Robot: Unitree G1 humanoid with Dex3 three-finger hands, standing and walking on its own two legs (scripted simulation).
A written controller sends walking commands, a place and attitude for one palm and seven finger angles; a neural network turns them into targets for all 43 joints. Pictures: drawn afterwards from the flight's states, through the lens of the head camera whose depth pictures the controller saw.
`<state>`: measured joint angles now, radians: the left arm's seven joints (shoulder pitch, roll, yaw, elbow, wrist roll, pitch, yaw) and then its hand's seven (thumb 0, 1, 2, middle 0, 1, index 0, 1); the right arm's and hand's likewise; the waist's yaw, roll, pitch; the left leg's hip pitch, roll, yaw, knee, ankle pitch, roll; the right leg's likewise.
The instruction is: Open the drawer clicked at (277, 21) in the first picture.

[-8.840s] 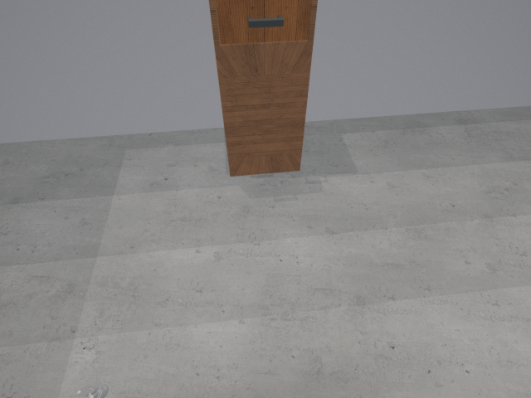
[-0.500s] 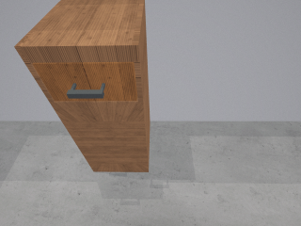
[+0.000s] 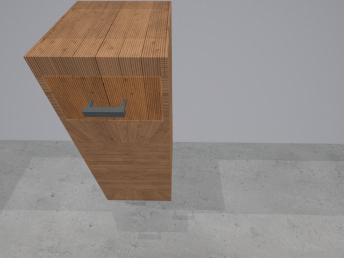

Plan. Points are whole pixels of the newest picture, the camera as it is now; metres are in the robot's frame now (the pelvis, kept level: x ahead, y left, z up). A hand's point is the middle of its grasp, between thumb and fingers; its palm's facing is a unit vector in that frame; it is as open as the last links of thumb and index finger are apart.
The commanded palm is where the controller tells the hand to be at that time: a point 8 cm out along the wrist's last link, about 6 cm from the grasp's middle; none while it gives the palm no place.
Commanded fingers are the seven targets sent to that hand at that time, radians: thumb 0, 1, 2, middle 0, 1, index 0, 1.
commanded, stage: raise the hand with hooked fingers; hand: left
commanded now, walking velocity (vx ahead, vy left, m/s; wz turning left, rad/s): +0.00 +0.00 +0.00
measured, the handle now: (106, 107) +0.53 +0.24 +0.03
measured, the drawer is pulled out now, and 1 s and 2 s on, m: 0.00 0.00 0.00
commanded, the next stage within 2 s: move the hooked fingers above the handle in 1.90 s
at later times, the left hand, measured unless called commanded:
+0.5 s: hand (87, 255) +0.14 +0.20 -0.05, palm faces -0.03 -0.10 -0.99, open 9.0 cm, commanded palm +0.15 +0.21 +0.02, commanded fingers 0.00 0.29 0.64 -0.24 -0.69 -0.24 -0.69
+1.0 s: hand (78, 194) +0.24 +0.22 +0.05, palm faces +0.07 -0.08 -0.99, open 11.9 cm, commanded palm +0.21 +0.22 +0.11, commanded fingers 0.00 -0.29 0.39 -0.28 -1.07 -0.28 -1.07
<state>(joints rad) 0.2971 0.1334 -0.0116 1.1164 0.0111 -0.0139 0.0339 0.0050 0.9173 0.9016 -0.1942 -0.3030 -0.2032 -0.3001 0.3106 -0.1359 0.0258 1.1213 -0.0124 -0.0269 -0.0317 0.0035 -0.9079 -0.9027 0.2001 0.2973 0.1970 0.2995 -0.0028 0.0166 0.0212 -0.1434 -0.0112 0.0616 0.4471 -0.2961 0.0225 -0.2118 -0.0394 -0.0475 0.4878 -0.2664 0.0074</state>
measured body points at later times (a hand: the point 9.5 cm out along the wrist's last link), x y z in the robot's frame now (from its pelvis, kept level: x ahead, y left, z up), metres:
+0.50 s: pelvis -0.01 -0.03 -0.04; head +0.02 -0.05 +0.41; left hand +0.14 +0.20 +0.00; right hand +0.27 -0.25 -0.08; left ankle -0.03 +0.10 -0.74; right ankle +0.00 -0.12 -0.74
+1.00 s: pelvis +0.00 -0.02 -0.01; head +0.03 -0.06 +0.44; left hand +0.23 +0.22 +0.10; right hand +0.17 -0.26 -0.14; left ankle -0.03 +0.10 -0.74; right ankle +0.00 -0.12 -0.74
